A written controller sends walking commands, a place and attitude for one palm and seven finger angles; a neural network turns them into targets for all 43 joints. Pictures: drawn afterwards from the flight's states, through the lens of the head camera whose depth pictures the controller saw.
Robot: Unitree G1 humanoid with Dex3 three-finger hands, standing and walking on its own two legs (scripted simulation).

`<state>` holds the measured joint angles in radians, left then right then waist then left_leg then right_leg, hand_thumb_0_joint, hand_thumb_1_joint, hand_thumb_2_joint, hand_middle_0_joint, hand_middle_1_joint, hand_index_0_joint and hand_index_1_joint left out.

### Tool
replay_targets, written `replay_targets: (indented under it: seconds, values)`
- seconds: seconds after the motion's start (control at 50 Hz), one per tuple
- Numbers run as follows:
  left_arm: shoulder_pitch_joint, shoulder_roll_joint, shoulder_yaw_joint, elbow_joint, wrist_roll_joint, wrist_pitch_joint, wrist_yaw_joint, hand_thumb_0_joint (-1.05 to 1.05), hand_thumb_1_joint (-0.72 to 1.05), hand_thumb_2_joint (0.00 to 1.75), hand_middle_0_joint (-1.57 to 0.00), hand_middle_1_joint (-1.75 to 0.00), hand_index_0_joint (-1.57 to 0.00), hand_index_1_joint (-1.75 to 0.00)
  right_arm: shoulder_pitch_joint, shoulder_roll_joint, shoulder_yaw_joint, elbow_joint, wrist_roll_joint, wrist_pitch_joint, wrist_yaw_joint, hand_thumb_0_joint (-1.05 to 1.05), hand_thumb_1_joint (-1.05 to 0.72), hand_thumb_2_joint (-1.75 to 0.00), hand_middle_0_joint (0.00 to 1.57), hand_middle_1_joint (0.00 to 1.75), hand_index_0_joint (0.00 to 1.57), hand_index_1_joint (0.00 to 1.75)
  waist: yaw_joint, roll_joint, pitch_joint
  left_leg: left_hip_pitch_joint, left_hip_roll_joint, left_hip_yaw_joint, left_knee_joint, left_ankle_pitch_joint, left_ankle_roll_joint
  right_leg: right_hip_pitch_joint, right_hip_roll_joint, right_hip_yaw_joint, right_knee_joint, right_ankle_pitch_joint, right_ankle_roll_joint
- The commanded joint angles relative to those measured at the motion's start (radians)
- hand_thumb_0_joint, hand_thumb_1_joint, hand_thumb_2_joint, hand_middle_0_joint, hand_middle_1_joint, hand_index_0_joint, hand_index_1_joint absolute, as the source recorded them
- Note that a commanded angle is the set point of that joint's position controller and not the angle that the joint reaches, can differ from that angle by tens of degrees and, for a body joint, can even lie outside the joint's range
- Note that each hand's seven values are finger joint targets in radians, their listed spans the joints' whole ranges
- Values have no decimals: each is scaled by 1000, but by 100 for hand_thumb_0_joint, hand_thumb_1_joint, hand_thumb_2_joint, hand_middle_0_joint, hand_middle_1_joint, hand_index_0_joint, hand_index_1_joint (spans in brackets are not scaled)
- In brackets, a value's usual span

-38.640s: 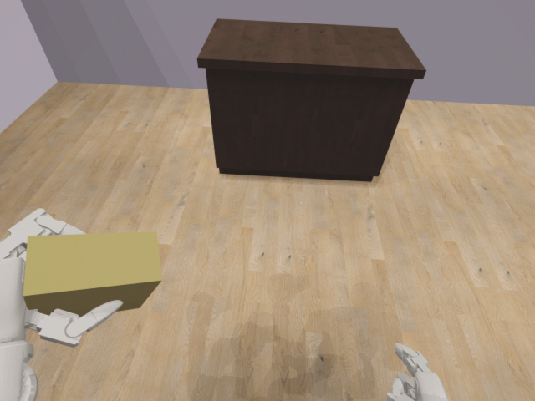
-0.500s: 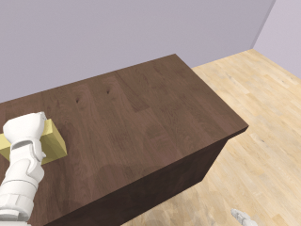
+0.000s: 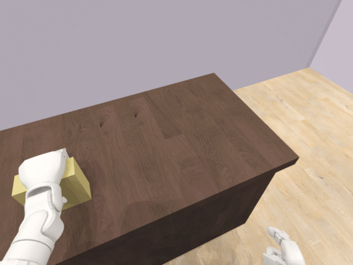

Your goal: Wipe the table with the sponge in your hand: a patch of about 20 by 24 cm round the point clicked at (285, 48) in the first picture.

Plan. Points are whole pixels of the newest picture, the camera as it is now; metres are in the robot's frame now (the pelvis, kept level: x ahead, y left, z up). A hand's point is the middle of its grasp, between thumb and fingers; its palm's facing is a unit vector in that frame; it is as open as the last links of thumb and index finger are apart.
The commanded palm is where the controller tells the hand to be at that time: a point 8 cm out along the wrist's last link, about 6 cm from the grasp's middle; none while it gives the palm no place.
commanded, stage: wipe back along the first lane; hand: left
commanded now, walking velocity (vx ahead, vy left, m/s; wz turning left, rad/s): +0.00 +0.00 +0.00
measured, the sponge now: (59, 192) +0.27 +0.34 -0.02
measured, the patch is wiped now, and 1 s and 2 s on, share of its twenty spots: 1.00 1.00 1.00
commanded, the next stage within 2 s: lift the sponge slowly off the table in 0.76 s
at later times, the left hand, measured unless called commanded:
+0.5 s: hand (58, 201) +0.23 +0.30 +0.02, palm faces -0.03 -0.03 -1.00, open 9.9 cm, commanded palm +0.19 +0.27 +0.05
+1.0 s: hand (58, 214) +0.20 +0.29 +0.03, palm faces -0.02 -0.05 -1.00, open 9.9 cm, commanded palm +0.17 +0.27 +0.06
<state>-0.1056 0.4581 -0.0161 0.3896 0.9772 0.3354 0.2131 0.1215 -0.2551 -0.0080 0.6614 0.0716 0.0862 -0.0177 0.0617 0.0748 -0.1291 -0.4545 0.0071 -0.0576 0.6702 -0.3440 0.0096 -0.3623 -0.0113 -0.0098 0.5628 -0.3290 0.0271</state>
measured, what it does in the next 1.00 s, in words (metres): stands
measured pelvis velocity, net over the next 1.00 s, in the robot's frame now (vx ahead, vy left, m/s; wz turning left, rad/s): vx -0.01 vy -0.01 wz -0.01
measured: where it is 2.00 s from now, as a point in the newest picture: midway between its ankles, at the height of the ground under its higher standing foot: outside the picture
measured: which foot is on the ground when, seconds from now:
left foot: down 0.00-1.00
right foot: down 0.00-1.00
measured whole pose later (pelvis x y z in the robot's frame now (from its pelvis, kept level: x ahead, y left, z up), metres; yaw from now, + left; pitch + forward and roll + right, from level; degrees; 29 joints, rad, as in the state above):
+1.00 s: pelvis -0.01 -0.01 +0.00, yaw +0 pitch +3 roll -1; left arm 0.19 0.39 -0.08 0.09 0.98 0.39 0.23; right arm 0.08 -0.24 0.00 0.66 0.06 0.05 -0.02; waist 0.10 0.09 -0.11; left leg -0.35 0.02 -0.05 0.63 -0.33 -0.01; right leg -0.28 0.00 0.00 0.56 -0.33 0.02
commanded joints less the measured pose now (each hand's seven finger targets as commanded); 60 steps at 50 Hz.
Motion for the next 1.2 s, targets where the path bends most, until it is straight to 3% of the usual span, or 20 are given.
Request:
replay_targets:
  seconds: [0.0, 0.04, 0.1, 0.14, 0.2, 0.24, 0.26, 0.32, 0.34, 0.36, 0.5, 0.54, 0.66, 0.82, 0.84, 0.86, 0.9, 0.94, 1.0, 1.18]
  values:
    - [24, 64, -2, -95, -31, -5, -47, 0, 10, 130, -120, -160, -120, -160, -121, -134, -40, -150, 1, -55, -5, 0, -90, -90, 20, 30, 20, 30, 1, -82, -146, 153, -22, 5, -82, 371, 20, 59, 62, -57, -35, 363, -91]
    - [39, 86, 30, -133, -41, -5, -39, 0, 10, 130, -120, -160, -120, -160, -130, -135, -43, -146, -1, -59, -4, 0, -90, -90, 20, 30, 20, 30, 7, -73, -139, 157, -21, 5, -84, 378, 19, 70, 61, -48, -35, 381, -93]
    - [72, 53, 3, -149, -45, 10, -37, 0, 10, 130, -120, -160, -120, -160, -137, -131, -39, -156, 0, -60, -6, 0, -90, -90, 20, 30, 20, 30, 6, -106, -121, 152, -23, 9, -87, 361, 21, 70, 61, -55, -39, 380, -88]
    - [109, 87, 44, -180, -54, 9, -31, 0, 10, 130, -120, -160, -120, -160, -145, -132, -41, -153, -2, -64, -7, 0, -90, -90, 20, 30, 20, 30, 19, -88, -130, 155, -25, 11, -89, 370, 19, 94, 57, -43, -38, 407, -90]
    - [132, 48, 6, -185, -48, 19, -34, 0, 10, 130, -120, -160, -120, -160, -148, -127, -37, -157, -2, -65, -9, 0, -90, -90, 20, 30, 20, 30, 14, -100, -117, 157, -28, 17, -88, 370, 20, 92, 57, -49, -40, 416, -86]
    - [155, 74, 34, -214, -49, 17, -32, 0, 10, 130, -120, -160, -120, -160, -158, -129, -39, -154, -2, -69, -8, 0, -90, -90, 20, 30, 20, 30, 23, -86, -121, 160, -26, 13, -94, 369, 18, 103, 56, -39, -38, 414, -89]
    - [163, 30, -11, -231, -51, 20, -35, 0, 10, 130, -120, -160, -120, -160, -158, -122, -37, -167, -3, -70, -9, 0, -90, -90, 20, 30, 20, 30, 19, -71, -116, 164, -30, 17, -91, 365, 21, 98, 57, -49, -41, 404, -87]
    - [208, 68, 35, -223, -51, 20, -32, 0, 10, 130, -120, -160, -120, -160, -160, -125, -36, -158, -2, -73, -9, 0, -90, -90, 20, 30, 20, 30, 25, -122, -119, 155, -31, 18, -87, 366, 20, 113, 52, -38, -38, 446, -84]
    - [220, 77, 47, -254, -52, 17, -29, 0, 10, 130, -120, -160, -120, -160, -169, -126, -38, -159, -4, -75, -8, 0, -90, -90, 20, 30, 20, 30, 34, -96, -126, 165, -31, 17, -90, 381, 18, 125, 51, -27, -37, 465, -88]
    - [243, 15, -8, -275, -58, 18, -30, 0, 10, 130, -120, -160, -120, -160, -169, -117, -38, -175, -6, -77, -7, 0, -90, -90, 20, 30, 20, 30, 26, -73, -112, 161, -30, 24, -88, 375, 20, 116, 54, -43, -34, 446, -86]
    - [321, -5, -20, -316, -61, 31, -17, 0, 10, 130, -120, -160, -120, -160, -192, -112, -37, -181, -2, -84, -2, 0, -90, -90, 20, 30, 20, 30, 39, -112, -91, 165, -26, 16, -98, 340, 19, 103, 55, -43, -43, 394, -84]
    - [321, 32, 23, -337, -71, 33, -9, 0, 10, 130, -120, -160, -120, -160, -200, -114, -39, -175, -4, -83, -5, 0, -90, -90, 20, 30, 20, 30, 41, -110, -73, 154, -24, 16, -108, 309, 17, 106, 56, -31, -47, 368, -87]
    - [365, -10, -29, -362, -58, 57, -14, 0, 10, 130, -120, -160, -120, -160, -216, -108, -30, -184, -2, -83, -5, 0, -90, -90, 20, 30, 20, 30, 47, -87, -60, 168, -28, 16, -118, 301, 19, 105, 58, -42, -58, 331, -87]
    - [323, -18, -36, -349, -49, 54, -10, 0, 10, 130, -120, -160, -120, -160, -224, -105, -29, -178, -4, -89, -12, 0, -90, -90, 20, 30, 20, 30, 41, -119, -34, 160, -26, 18, -126, 251, 19, 79, 59, -31, -67, 273, -86]
    - [297, 15, -5, -346, -42, 51, -5, 0, 10, 130, -120, -160, -120, -160, -221, -110, -32, -165, -5, -88, -12, 0, -90, -90, 20, 30, 20, 30, 42, -90, -37, 166, -24, 14, -130, 248, 16, 77, 63, -19, -69, 260, -92]
    - [288, -10, -34, -360, -43, 55, -7, 0, 10, 130, -120, -160, -120, -160, -225, -107, -28, -180, -5, -87, -13, 0, -90, -90, 20, 30, 20, 30, 45, -82, -47, 169, -28, 13, -134, 244, 19, 82, 63, -37, -70, 248, -90]
    - [293, 24, 0, -352, -40, 54, -5, 0, 10, 130, -120, -160, -120, -160, -229, -108, -30, -173, -6, -91, -16, 0, -90, -90, 20, 30, 20, 30, 51, -98, -56, 175, -30, 14, -128, 256, 20, 95, 60, -29, -73, 268, -90]
    - [254, 27, -7, -407, -34, 48, -6, 0, 10, 130, -120, -160, -120, -160, -231, -104, -31, -172, -8, -93, -13, 0, -90, -90, 20, 30, 20, 30, 45, -40, -61, 190, -28, 12, -137, 264, 18, 99, 60, -20, -71, 262, -96]
    - [261, 29, -6, -396, -35, 49, -12, 0, 10, 130, -120, -160, -120, -160, -234, -104, -28, -173, -9, -98, -16, 0, -90, -90, 20, 30, 20, 30, 49, -77, -61, 197, -32, 10, -133, 268, 23, 104, 60, -26, -82, 269, -92]
    - [202, 71, 18, -477, -18, 28, -13, 0, 10, 130, -120, -160, -120, -160, -242, -98, -29, -165, -14, -116, -21, 0, -90, -90, 20, 30, 20, 30, 45, -38, -43, 228, -29, 2, -155, 259, 24, 104, 62, -17, -103, 217, -95]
